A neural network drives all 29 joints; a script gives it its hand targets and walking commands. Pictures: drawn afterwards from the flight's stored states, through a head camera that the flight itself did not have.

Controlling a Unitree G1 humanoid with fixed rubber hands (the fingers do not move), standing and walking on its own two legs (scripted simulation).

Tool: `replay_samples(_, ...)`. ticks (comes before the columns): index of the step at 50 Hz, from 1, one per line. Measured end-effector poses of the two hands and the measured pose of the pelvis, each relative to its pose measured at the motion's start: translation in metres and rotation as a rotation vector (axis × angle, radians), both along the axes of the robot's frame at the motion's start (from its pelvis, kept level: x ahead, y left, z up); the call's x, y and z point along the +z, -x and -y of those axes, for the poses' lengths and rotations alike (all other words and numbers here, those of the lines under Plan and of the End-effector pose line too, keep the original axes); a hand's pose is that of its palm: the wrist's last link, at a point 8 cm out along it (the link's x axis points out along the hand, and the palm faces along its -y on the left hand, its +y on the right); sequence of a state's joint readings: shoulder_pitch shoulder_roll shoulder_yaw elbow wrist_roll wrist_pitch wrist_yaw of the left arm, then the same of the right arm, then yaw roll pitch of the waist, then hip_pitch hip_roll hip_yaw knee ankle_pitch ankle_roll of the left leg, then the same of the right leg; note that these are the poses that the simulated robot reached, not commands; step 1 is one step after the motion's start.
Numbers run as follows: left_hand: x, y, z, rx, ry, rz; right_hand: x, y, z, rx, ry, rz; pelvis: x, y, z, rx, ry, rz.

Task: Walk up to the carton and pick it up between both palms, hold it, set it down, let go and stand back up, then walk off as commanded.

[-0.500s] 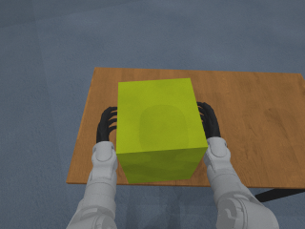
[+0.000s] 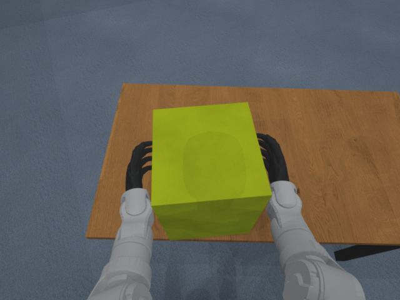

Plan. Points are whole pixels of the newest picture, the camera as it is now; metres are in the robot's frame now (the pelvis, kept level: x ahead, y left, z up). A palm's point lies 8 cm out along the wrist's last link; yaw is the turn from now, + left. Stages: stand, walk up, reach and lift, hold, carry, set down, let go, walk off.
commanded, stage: set down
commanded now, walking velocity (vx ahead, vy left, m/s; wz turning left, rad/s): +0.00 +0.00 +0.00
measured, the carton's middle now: (205, 177) +0.40 +0.00 -0.06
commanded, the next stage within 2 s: none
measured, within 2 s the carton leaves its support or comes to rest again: neither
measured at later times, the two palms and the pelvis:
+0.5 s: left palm (136, 183) +0.37 +0.14 -0.02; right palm (275, 173) +0.38 -0.15 -0.01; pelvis +0.00 +0.00 +0.00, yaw +0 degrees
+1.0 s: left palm (138, 184) +0.37 +0.14 -0.02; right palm (277, 176) +0.38 -0.15 -0.02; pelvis +0.00 +0.00 +0.00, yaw +0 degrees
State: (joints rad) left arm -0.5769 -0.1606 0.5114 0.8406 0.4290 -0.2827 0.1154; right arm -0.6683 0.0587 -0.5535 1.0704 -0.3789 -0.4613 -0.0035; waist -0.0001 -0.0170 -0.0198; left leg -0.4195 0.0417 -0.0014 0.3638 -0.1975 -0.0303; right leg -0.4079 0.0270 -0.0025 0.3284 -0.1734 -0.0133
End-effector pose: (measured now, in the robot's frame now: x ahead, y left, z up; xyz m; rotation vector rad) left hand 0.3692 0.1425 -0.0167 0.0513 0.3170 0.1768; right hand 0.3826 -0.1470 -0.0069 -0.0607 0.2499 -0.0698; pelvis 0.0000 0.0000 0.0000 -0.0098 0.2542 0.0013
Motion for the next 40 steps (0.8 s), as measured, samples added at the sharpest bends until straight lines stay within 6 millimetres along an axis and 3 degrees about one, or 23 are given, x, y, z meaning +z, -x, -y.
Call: replay_samples(40,-0.0024,0.0022,-0.0004,0.001,-0.008,0.020,-0.0023,0.0017,-0.0002,0.002,-0.004,0.010,-0.0004,0.0007,0.0004,-0.001,0.000,-0.013)
